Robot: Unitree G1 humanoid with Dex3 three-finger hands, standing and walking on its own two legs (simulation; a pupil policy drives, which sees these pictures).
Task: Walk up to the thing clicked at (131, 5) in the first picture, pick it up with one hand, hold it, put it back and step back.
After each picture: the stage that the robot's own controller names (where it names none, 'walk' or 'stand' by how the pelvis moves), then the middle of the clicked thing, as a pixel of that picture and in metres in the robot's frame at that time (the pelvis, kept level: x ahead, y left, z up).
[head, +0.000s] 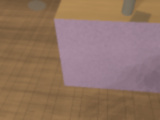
stand; out of the picture +0.93 -0.27 +0.09
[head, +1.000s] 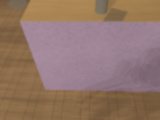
rise first; out of the picture +0.87 -0.07 +0.12
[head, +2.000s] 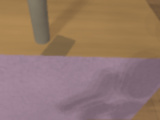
walk; (39, 15) +0.60 +0.21 +0.12
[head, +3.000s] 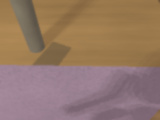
stand; (29, 24) +0.56 +0.23 +0.13
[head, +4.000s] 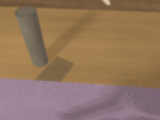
stand; (34, 40) +0.52 +0.21 +0.09
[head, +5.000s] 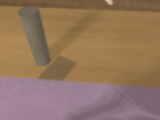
stand; (37, 39) +0.52 +0.21 +0.09
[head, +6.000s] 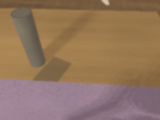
stand; (30, 41) +0.52 +0.23 +0.09
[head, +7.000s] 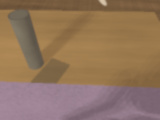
stand; (28, 43) +0.51 +0.24 +0.09
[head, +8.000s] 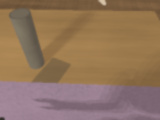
rise first; (29, 42) +0.51 +0.24 +0.09
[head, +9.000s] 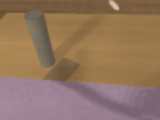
go down; (42, 41) +0.53 +0.22 +0.09
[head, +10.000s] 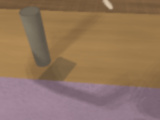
go down; (37, 40) +0.52 +0.21 +0.10
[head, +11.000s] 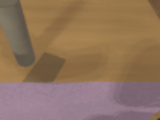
go down; (18, 35) +0.49 +0.21 +0.12
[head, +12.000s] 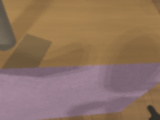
close in; out of the picture +0.51 +0.22 +0.15
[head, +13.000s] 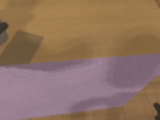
close; out of the picture +0.53 +0.23 +0.16
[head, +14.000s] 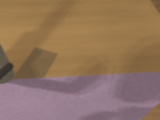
lift; out of the picture +0.41 +0.26 +0.15
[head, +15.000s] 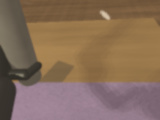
lift; (17, 44) +0.31 +0.18 +0.28
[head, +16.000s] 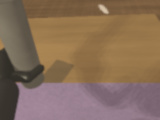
hold; (21, 47) +0.33 +0.17 +0.25
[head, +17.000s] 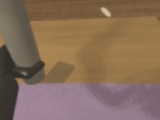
hold; (21, 44) +0.33 +0.17 +0.26
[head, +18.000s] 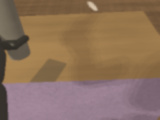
crouch; (6, 20) +0.44 +0.21 +0.26
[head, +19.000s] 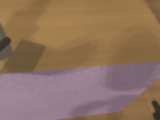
lower; out of the picture +0.51 +0.23 +0.14
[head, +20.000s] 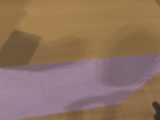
lower; out of the picture +0.53 +0.24 +0.17
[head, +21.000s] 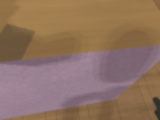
lower; out of the picture +0.55 +0.25 +0.17
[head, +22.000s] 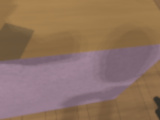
lower; out of the picture +0.55 +0.25 +0.18
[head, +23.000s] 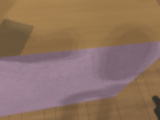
rest; out of the picture +0.55 +0.25 +0.18
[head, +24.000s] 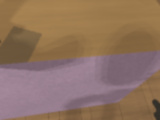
withdraw; out of the picture +0.53 +0.25 +0.17
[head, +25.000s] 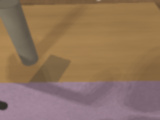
sink last; (20, 36) +0.50 +0.24 +0.14
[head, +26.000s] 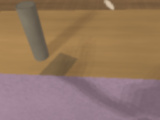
stand; (34, 34) +0.55 +0.24 +0.13
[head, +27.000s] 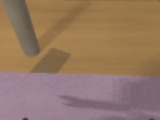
stand; (23, 27) +0.54 +0.25 +0.14
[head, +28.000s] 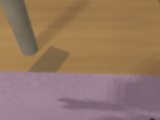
stand; (21, 25) +0.53 +0.24 +0.15
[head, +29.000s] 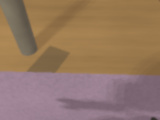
stand; (20, 25) +0.53 +0.24 +0.15
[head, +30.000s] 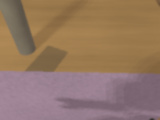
stand; (18, 24) +0.53 +0.25 +0.16
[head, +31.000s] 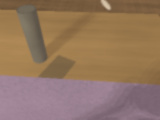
stand; (34, 37) +0.55 +0.23 +0.10
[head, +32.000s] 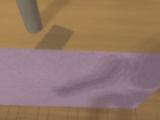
walk; (27, 2) +0.61 +0.21 +0.11
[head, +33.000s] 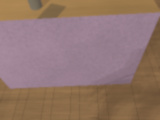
walk; out of the picture +0.86 +0.30 +0.11
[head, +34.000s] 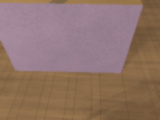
stand; out of the picture +1.16 +0.27 +0.11
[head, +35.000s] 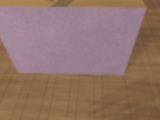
stand; out of the picture +1.13 +0.25 +0.09
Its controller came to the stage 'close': yes
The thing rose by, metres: 0.20
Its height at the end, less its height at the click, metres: +0.00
